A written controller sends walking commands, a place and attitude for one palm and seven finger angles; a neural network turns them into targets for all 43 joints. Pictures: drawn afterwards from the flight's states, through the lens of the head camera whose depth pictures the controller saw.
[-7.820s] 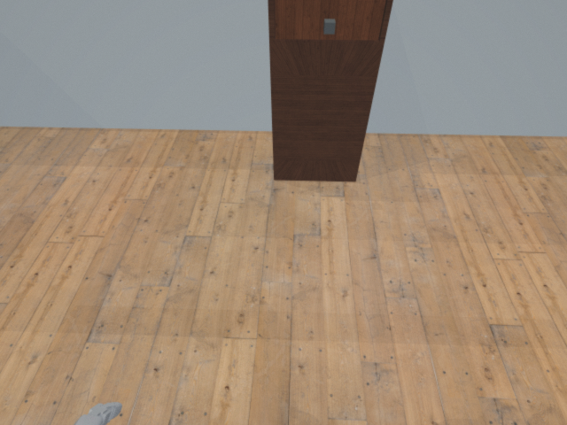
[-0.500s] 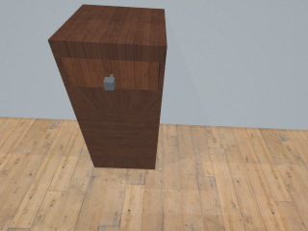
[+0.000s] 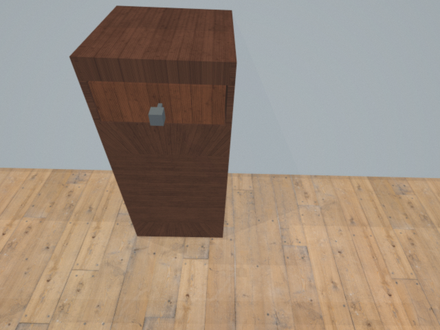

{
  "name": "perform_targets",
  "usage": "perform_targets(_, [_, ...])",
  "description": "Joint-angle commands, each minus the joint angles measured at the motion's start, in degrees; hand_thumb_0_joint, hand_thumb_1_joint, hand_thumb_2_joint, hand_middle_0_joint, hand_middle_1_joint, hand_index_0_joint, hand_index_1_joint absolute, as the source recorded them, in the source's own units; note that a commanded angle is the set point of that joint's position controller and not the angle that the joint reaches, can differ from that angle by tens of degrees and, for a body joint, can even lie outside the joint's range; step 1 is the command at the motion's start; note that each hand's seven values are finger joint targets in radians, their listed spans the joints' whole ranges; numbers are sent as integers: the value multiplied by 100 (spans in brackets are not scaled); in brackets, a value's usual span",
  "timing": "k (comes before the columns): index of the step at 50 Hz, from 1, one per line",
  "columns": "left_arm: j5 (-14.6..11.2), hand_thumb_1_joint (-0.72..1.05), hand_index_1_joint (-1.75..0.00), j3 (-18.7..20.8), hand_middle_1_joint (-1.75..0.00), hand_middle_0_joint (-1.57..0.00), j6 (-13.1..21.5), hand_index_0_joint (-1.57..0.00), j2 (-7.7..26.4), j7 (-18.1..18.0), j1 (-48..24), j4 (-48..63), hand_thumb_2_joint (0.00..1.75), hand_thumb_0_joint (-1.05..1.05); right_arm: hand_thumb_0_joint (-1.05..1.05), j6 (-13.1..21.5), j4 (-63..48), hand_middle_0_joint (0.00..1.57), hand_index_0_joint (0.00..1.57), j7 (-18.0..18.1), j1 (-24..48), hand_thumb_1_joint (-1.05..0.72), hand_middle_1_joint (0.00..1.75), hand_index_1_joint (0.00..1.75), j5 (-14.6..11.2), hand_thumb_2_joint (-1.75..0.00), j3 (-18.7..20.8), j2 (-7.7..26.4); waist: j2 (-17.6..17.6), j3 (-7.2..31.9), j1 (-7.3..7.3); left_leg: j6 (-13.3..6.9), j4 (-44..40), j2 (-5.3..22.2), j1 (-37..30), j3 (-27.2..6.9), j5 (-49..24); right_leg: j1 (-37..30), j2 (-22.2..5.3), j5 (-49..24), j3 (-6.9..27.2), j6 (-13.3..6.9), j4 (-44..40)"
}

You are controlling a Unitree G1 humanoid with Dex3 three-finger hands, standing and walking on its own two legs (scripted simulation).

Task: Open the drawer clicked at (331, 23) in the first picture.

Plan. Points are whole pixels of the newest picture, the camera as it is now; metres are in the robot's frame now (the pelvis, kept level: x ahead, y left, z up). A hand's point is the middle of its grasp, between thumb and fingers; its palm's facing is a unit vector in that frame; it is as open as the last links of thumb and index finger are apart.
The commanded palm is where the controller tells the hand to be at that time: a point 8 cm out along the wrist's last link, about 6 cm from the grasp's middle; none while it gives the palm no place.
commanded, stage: look again from close up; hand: left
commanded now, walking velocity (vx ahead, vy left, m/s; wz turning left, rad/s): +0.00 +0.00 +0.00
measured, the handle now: (158, 112) +0.67 +0.22 +0.02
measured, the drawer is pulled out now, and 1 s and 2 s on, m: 0.00 0.00 0.00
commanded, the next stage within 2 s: shuffle to correct the standing spot in 0.52 s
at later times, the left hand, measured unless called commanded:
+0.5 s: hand out of the picture +0.02 +0.15 -0.17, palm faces +0.03 -0.99 -0.14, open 7.4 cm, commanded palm none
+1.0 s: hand out of the picture +0.04 +0.17 -0.19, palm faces +0.10 -0.99 -0.12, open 7.4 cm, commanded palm none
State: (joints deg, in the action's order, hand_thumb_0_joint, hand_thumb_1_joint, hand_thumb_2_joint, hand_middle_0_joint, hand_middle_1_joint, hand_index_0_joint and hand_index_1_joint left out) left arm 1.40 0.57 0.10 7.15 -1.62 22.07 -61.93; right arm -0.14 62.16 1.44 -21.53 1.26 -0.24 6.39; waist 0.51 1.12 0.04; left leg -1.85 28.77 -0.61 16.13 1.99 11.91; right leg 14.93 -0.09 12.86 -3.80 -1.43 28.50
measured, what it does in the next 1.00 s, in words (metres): shifts its weight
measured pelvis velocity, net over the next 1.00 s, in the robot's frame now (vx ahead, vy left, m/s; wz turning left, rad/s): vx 0.11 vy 0.02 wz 0.02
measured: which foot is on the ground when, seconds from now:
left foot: down 0.00-1.00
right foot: down 0.00-0.96, up 0.98-1.00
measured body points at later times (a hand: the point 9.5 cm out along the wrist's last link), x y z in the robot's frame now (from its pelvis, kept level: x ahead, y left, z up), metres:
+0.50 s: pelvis +0.04 +0.00 +0.00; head +0.04 +0.01 +0.45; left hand +0.02 +0.20 -0.16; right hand +0.02 -0.20 -0.16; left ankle +0.04 +0.10 -0.74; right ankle +0.03 -0.10 -0.74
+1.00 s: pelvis +0.11 +0.02 -0.01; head +0.11 +0.05 +0.44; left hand +0.03 +0.23 -0.18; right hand +0.10 -0.20 -0.16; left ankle +0.06 +0.09 -0.74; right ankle +0.03 -0.10 -0.72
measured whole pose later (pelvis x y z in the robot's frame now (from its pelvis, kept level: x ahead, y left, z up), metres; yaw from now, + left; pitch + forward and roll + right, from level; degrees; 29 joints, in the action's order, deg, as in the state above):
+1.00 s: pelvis +0.11 +0.02 -0.01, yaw +1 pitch +0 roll -1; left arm 1.7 2.1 1.0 7.8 -1.0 25.2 -64.1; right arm 2.7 62.6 1.1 -20.5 1.4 0.2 7.0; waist 2.9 0.1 1.0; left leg -4.1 35.9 -1.0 12.1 6.4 24.0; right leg 11.2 -2.2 26.8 -4.3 -1.6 41.3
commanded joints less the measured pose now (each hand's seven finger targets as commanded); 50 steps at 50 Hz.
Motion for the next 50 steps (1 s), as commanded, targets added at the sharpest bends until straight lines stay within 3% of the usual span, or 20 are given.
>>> perform_targets(1, [-31, 90, -30, 67, -30, -20, 114, -20, 378, -20, 361, 132, 90, 0, 0, 100, -152, 20, 20, 29, -290, -90, 30, 30, 0, -90, 74, 477, -56, -724, 22, -147, -959, 551, 609, -782, 1306, 152, -486, 1120, 802, -156, -800])
perform_targets(14, [-50, 90, -30, 4, -30, -20, 177, -20, 315, -46, 331, -11, 90, 0, 0, 192, -6, 20, 20, 58, -234, -90, 30, 30, -54, -90, 22, 448, -22, -500, 22, -107, -848, 585, 90, -619, 79, -221, -537, -88, 667, -131, -675])
perform_targets(31, [-59, 90, -30, -1, -30, -20, 168, -20, 344, -67, 218, -94, 90, 0, 0, 226, 137, 20, 20, 100, -49, -90, 30, 30, -61, -90, -7, 478, -66, -497, 34, -105, -827, 625, -383, -509, -823, -440, -558, -701, 591, -75, -673])
perform_targets(34, [-11, 90, -30, 59, -30, -20, 144, -20, 416, -28, 228, -55, 90, 0, 0, 185, 140, 20, 20, 66, -119, -90, 30, 30, -40, -90, 35, 584, 23, -508, 38, -194, -798, 597, -197, -563, 351, -424, -511, 453, 479, -137, -521])
perform_targets(36, [1, 90, -30, 96, -30, -20, 126, -20, 462, 12, 278, -12, 90, 0, 0, 153, 68, 20, 20, 35, -19, -90, 30, 30, -21, -90, 70, 590, 22, -791, 86, -233, -783, 529, 181, -617, 1188, -289, -565, 1194, 565, -189, -624])
perform_targets(39, [6, 90, -30, 152, -30, -20, 134, -20, 556, 35, 472, -32, 90, 0, 0, 153, -45, 20, 20, 5, 42, -90, 30, 30, -11, -90, 72, 489, 430, -986, 144, -181, -195, 254, 642, -322, 1208, -449, -799, 1719, 1021, -386, -939])
perform_targets(41, [-12, 90, -30, 230, -30, -20, 155, -20, 692, 24, 696, -38, 90, 0, 0, 187, -148, 20, 20, -15, 105, -90, 30, 30, 1, -90, 65, 398, 835, -944, 215, -106, 587, 75, 1062, 36, 927, -841, -1194, 1684, 1556, -649, -1206])
perform_targets(43, [-6, 90, -30, 288, -30, -20, 210, -20, 774, 3, 855, -68, 90, 0, 0, 205, -276, 20, 20, -43, 278, -90, 30, 30, 21, -90, 92, 399, 862, -988, 240, -64, 1120, 162, 1313, 172, 1166, -986, -1607, 975, 1865, -930, -1311])
perform_targets(44, [14, 90, -30, 302, -30, -20, 218, -20, 782, -5, 848, -52, 90, 0, 0, 210, -302, 20, 20, -50, 263, -90, 30, 30, 11, -90, 105, 379, 708, -984, 193, -68, 1141, 205, 1280, 190, 1289, -945, -1681, 806, 1882, -1012, -1253])
perform_targets(45, [26, 90, -30, 314, -30, -20, 231, -20, 786, -1, 742, -12, 90, 0, 0, 240, -288, 20, 20, -66, 185, -90, 30, 30, 1, -90, 99, 343, 614, -987, 118, -73, 904, 253, 1068, 237, 1312, -811, -1666, 531, 1677, -1021, -1081])
perform_targets(46, [26, 90, -30, 302, -30, -20, 231, -20, 760, 10, 551, 24, 90, 0, 0, 274, -202, 20, 20, -74, -78, -90, 30, 30, -9, -90, 96, 326, 398, -909, -66, -100, 326, 250, 371, 287, 1053, -423, -1477, 238, 1275, -899, -673])
perform_targets(47, [10, 90, -30, 261, -30, -20, 219, -20, 623, 34, 318, 73, 90, 0, 0, 319, 6, 20, 20, -64, -665, -90, 30, 30, -4, -90, 98, 426, -133, -743, -348, -224, -383, 329, -715, 8, 483, 234, -927, 11, 609, -637, 245])
perform_targets(48, [-22, 90, -30, 205, -30, -20, 233, -20, 332, 90, 178, 195, 90, 0, 0, 383, 281, 20, 20, 1, -1459, -90, 30, 30, 64, -90, 219, 880, -1456, -501, -557, -723, -877, 1413, -1761, -1615, -365, 1389, -164, 614, -209, -244, 1933])
perform_targets(49, [3, 90, -30, 152, -30, -20, 295, -20, 290, 79, -235, 400, 90, 0, 0, 364, 460, 20, 20, 85, -2081, -90, 30, 30, 44, -90, 246, 1075, -1847, -522, -726, -1094, -1233, 2180, -2536, -2608, -1977, 2551, 154, 2005, -225, -130, 3179])
perform_targets(50, [20, 90, -30, 198, -30, -20, 295, -20, 452, 58, -527, 392, 90, 0, 0, 351, 543, 20, 20, 152, -2108, -90, 30, 30, 44, -90, 166, 990, -1525, -866, -720, -1168, -1163, 2277, -2330, -2494, -3170, 2841, -92, 1836, 171, -153, 3909])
